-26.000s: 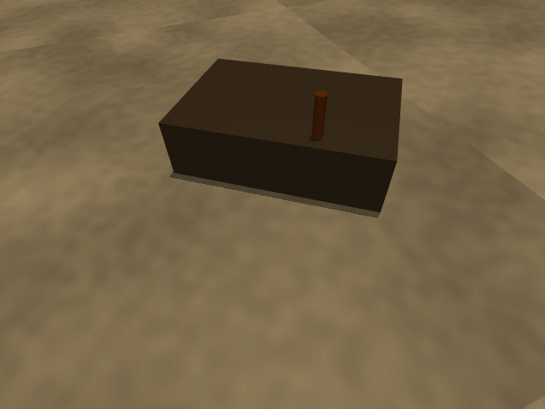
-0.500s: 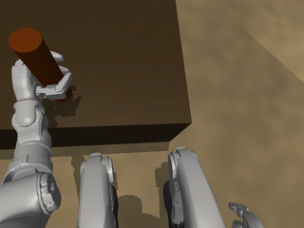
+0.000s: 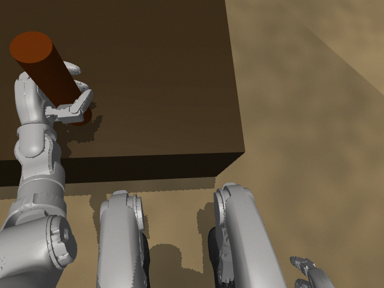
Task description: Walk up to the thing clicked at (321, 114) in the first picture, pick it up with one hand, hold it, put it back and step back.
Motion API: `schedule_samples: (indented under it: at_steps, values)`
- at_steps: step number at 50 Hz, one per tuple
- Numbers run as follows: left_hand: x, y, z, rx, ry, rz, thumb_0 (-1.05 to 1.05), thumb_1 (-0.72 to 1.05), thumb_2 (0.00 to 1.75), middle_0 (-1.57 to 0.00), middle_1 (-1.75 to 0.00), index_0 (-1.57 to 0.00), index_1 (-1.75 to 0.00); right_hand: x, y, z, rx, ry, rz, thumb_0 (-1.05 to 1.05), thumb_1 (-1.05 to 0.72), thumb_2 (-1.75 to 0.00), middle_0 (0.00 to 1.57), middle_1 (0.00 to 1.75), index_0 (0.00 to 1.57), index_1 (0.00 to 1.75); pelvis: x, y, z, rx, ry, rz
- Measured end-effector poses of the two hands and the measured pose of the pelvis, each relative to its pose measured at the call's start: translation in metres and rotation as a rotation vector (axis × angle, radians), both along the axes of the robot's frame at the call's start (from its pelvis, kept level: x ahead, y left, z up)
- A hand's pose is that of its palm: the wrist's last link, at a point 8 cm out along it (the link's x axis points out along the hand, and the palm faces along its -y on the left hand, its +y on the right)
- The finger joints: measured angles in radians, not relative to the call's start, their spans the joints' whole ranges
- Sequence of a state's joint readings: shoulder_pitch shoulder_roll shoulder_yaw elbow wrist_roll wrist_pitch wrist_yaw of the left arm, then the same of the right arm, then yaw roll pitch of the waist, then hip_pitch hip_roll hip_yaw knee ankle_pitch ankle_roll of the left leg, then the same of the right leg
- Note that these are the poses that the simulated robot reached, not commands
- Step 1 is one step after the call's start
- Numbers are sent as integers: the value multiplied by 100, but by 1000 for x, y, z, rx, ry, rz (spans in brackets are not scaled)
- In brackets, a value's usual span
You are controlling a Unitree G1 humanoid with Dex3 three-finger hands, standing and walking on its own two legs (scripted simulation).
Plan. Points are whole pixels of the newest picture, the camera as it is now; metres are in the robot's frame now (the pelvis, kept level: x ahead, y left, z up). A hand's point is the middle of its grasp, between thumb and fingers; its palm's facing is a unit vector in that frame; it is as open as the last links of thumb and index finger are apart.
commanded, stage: open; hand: left
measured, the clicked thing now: (61, 89) +0.49 +0.23 +0.01
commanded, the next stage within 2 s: withdraw in 0.32 s
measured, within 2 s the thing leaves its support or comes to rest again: neither
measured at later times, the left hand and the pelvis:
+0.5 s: hand (68, 93) +0.49 +0.22 -0.01, palm faces +0.14 -0.99 -0.02, open 15.7 cm; pelvis +0.00 +0.00 -0.01, yaw +0 degrees
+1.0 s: hand out of the picture +0.49 +0.30 +0.12, palm faces +0.19 -0.96 -0.20, open 17.3 cm; pelvis +0.01 +0.00 +0.10, yaw +1 degrees
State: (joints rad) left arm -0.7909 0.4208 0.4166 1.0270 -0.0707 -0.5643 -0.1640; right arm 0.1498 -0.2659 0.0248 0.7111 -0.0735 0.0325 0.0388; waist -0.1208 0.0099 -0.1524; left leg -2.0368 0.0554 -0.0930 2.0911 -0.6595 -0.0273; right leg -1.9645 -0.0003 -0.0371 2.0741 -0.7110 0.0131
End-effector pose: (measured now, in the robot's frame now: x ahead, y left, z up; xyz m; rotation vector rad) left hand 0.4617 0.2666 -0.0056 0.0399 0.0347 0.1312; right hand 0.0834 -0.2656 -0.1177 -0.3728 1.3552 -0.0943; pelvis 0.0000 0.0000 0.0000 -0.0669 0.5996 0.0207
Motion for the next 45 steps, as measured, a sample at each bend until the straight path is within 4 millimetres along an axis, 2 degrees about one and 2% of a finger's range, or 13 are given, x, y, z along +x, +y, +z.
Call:
schedule_samples:
  at_steps: [5, 9, 19, 29, 33, 37, 41, 45]
  values:
    - [0, 1, -1, -23, -13, 14, -1, 0, 83, -90, -92, -92, -89, 3, -1, -2, -2, -9, 3, 1, -93, -90, 20, 30, 20, 30, 0, 0, -2, 1, -1, 1]
    - [1, 0, 1, -22, -22, 13, 0, -6, 64, -84, -77, -86, -75, 5, -2, -3, -4, -13, 5, 1, -93, -90, 20, 30, 20, 30, -1, 0, -3, 2, -3, 0]
    - [2, 1, 2, -23, -21, 15, 0, -33, 25, -55, -39, -55, -38, 4, -3, -5, -2, -14, 4, 1, -93, -90, 20, 30, 20, 30, -2, -1, -5, 4, -7, -2]
    - [2, 9, 4, -13, -29, 15, -1, -48, 6, -23, -11, -23, -10, 1, -3, -3, -10, -11, -10, 1, -92, -90, 20, 30, 20, 30, -2, 0, -5, 1, -5, -2]
    - [3, 25, 24, -1, -52, 46, -1, -49, 4, -15, -6, -15, -5, 0, -2, 3, -14, -14, -25, 1, -92, -90, 20, 30, 20, 30, -1, 0, 1, -2, -9, -1]
    - [2, 46, 55, 18, -58, 74, -1, -51, 3, -10, -3, -10, -2, 1, 0, 17, -15, -27, -46, 1, -92, -90, 20, 30, 20, 30, 0, 1, 15, -2, -11, 1]
    - [1, 63, 90, 34, -35, 70, -1, -52, 2, -7, -2, -8, -1, 5, 2, 40, -16, -52, -61, 1, -92, -90, 20, 30, 20, 30, 2, 2, 38, -4, -16, 6]
    - [1, 71, 119, 10, -11, 61, -1, -52, 2, -6, -2, -8, 0, 9, 2, 68, -22, -75, -52, 1, -91, -90, 20, 30, 20, 30, 5, 3, 63, -6, -26, 11]
